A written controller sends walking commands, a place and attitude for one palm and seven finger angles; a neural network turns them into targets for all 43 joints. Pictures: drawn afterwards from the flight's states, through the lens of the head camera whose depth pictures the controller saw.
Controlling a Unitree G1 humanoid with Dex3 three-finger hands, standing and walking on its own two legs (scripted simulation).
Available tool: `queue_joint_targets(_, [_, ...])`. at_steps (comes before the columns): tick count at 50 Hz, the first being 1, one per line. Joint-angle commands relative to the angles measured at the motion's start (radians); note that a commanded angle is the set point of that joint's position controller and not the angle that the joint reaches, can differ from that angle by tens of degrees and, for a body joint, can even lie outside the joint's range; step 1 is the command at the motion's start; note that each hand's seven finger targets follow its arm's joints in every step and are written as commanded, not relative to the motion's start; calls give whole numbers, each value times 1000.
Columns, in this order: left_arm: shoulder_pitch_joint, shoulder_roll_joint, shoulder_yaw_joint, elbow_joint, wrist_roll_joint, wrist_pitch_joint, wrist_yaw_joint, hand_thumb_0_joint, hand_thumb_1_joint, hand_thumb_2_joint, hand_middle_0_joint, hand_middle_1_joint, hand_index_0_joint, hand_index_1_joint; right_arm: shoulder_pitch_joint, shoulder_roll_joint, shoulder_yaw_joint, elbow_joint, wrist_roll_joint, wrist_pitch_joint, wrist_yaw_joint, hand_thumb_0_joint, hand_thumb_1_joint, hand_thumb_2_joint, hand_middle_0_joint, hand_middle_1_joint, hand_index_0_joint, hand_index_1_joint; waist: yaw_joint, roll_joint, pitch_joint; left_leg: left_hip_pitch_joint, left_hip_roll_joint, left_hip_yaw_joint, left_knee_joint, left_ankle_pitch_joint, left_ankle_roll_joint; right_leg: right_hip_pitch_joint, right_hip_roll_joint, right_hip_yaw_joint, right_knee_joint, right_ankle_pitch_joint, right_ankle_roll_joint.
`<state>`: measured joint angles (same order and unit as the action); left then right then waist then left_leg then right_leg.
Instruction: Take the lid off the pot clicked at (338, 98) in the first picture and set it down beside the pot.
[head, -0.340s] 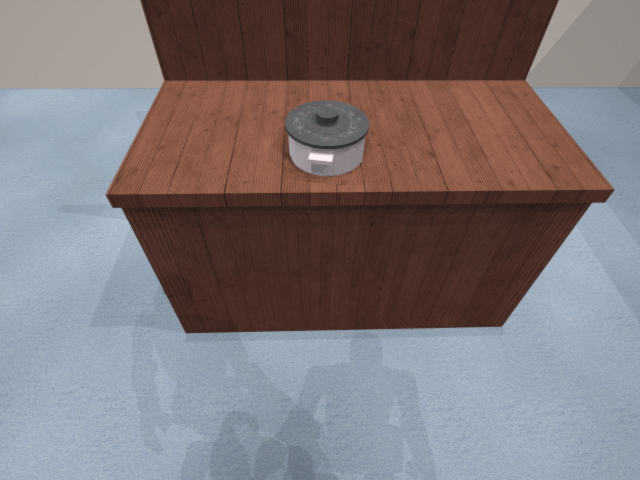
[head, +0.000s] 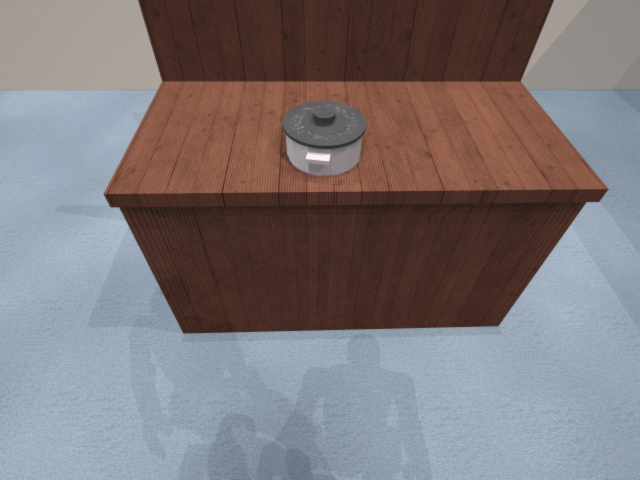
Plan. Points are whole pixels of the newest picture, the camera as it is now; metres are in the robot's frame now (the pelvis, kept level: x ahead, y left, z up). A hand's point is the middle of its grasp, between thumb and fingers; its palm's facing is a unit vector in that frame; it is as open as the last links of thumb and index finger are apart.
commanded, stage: look at it before walking up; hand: left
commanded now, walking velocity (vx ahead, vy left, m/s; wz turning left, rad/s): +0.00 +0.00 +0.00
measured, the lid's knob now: (324, 114) +0.85 +0.04 +0.01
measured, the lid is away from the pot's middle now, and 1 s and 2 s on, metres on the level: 0.00 0.00 0.00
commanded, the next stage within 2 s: take the last steps up to it in 0.30 s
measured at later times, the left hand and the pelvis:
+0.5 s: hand out of the picture -0.01 +0.16 -0.18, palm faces +0.03 -0.98 -0.18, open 7.4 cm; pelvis +0.00 -0.01 +0.00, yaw +0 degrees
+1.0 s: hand out of the picture +0.03 +0.06 -0.16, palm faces +0.12 -0.98 -0.16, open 7.4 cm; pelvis +0.12 -0.08 +0.00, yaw +1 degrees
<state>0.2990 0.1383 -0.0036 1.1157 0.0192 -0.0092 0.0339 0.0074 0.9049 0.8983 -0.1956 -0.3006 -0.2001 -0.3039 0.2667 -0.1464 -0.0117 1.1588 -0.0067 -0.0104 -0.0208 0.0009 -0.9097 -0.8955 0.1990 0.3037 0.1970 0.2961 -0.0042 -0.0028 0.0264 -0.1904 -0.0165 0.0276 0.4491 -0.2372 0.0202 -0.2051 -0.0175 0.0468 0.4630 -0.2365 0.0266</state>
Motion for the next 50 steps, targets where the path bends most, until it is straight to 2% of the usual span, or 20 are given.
queue_joint_targets(1, [72,108,20,-26,-5,-12,11,0,900,900,-200,-300,-200,-300,58,-96,-15,-32,-1,-14,-10,0,-900,-900,200,300,200,300,0,6,53,-18,105,-101,-101,19,11,-61,-62,47,-93,49,-37])
queue_joint_targets(17, [78,96,25,-22,-5,-15,11,0,900,900,-200,-300,-200,-300,76,-87,-13,-31,-1,-18,-14,0,-900,-900,200,300,200,300,-1,2,29,-1,110,-96,-99,70,12,-44,-62,42,-89,89,-37])
queue_joint_targets(21, [78,91,25,-21,-5,-13,10,0,900,900,-200,-300,-200,-300,78,-84,-13,-29,-2,-16,-14,0,-900,-900,200,300,200,300,0,-5,50,-11,107,-98,-102,52,11,-55,-59,45,-95,68,-38])
queue_joint_targets(22, [86,89,28,-17,-3,-12,8,0,900,900,-200,-300,-200,-300,93,-87,-14,-25,-6,-15,-14,0,-900,-900,200,300,200,300,-5,1,27,3,109,-102,-105,-34,14,-50,-52,37,-83,-9,-41])
queue_joint_targets(24, [85,93,37,-26,4,0,-3,0,900,900,-200,-300,-200,-300,108,-110,-30,-23,-15,-6,-10,0,-900,-900,200,300,200,300,-8,29,70,-39,132,-146,-160,-326,37,-106,-22,6,-47,-230,-47])
queue_joint_targets(26, [85,88,46,-39,12,5,-16,0,900,900,-200,-300,-200,-300,109,-136,-45,-35,-22,-2,-8,0,-900,-900,200,300,200,300,-9,88,127,-84,176,-211,-219,-492,69,-162,8,-35,23,-281,-49])
queue_joint_targets(28, [73,74,51,-59,15,5,-27,0,900,900,-200,-300,-200,-300,139,-163,-61,-44,-23,-5,-9,0,-900,-900,200,300,200,300,-21,121,151,-103,257,-323,-279,-592,124,-208,29,-93,173,-219,-48])
queue_joint_targets(30, [45,51,57,-83,15,5,-38,0,900,900,-200,-300,-200,-300,142,-180,-73,-53,-26,-17,-13,0,-900,-900,200,300,200,300,-30,152,165,-96,321,-386,-320,-547,172,-267,-2,-89,299,-181,-51])
queue_joint_targets(32, [45,46,65,-99,11,-8,-48,0,900,900,-200,-300,-200,-300,132,-172,-74,-59,-30,-29,-15,0,-900,-900,200,300,200,300,-22,133,124,-50,311,-330,-278,-400,167,-251,-33,-77,239,-194,-53])
queue_joint_targets(33, [67,47,68,-97,8,-12,-52,0,900,900,-200,-300,-200,-300,122,-162,-74,-64,-28,-31,-15,0,-900,-900,200,300,200,300,-7,111,105,-87,294,-285,-246,-368,152,-167,-32,-87,172,-172,-53])
queue_joint_targets(34, [132,43,71,-76,8,-17,-53,0,900,900,-200,-300,-200,-300,95,-161,-70,-68,-27,-31,-16,0,-900,-900,200,300,200,300,28,92,81,-135,250,-212,-163,-328,119,-45,-15,-111,59,-122,-52])
queue_joint_targets(35, [222,66,78,-43,11,-26,-48,0,900,900,-200,-300,-200,-300,89,-131,-65,-68,-24,-33,-15,0,-900,-900,200,300,200,300,63,-13,45,-229,172,-125,10,-282,81,119,-22,-70,-54,-114,-63])
queue_joint_targets(36, [326,150,93,-8,13,-37,-32,0,900,900,-200,-300,-200,-300,67,-66,-49,-97,-10,-40,-12,0,-900,-900,200,300,200,300,101,-279,30,-450,41,28,293,-283,36,284,-212,225,-197,-246,-115])
queue_joint_targets(37, [413,200,100,10,0,-41,-17,0,900,900,-200,-300,-200,-300,-15,-69,-42,-140,-16,-46,-3,0,-900,-900,200,300,200,300,133,-321,47,-579,16,37,527,-362,30,301,-348,437,-300,-218,-171])
queue_joint_targets(38, [396,182,98,6,-5,-43,-8,0,900,900,-200,-300,-200,-300,-22,-89,-54,-149,-19,-41,1,0,-900,-900,200,300,200,300,102,-207,67,-599,52,-22,651,-312,37,262,-368,422,-310,-236,-201])
queue_joint_targets(39, [344,147,93,-1,-4,-49,-6,0,900,900,-200,-300,-200,-300,-38,-89,-57,-138,-20,-39,4,0,-900,-900,200,300,200,300,83,-183,102,-609,78,-40,718,-229,44,211,-326,366,-302,-175,-182])
queue_joint_targets(41, [248,82,70,-27,0,-61,-6,0,900,900,-200,-300,-200,-300,-7,-73,-59,-115,-24,-37,13,0,-900,-900,200,300,200,300,20,-39,96,-549,109,-25,749,-119,26,152,-274,211,-264,-19,-221])
queue_joint_targets(42, [230,71,66,-37,2,-69,-6,0,900,900,-200,-300,-200,-300,4,-56,-56,-114,-23,-33,16,0,-900,-900,200,300,200,300,6,-18,82,-530,110,-11,738,-87,17,142,-252,146,-257,90,-230])
queue_joint_targets(46, [273,52,53,-20,4,-84,0,0,900,900,-200,-300,-200,-300,-50,-34,-53,-138,-18,-21,21,0,-900,-900,200,300,200,300,-1,-81,100,-519,97,46,631,-11,0,145,-191,6,-243,460,-198])
queue_joint_targets(50, [320,56,52,4,5,-85,8,0,900,900,-200,-300,-200,-300,-155,-25,-46,-178,-13,-30,27,0,-900,-900,200,300,200,300,24,-102,103,-501,81,87,451,17,10,212,-181,-11,-228,637,-189])
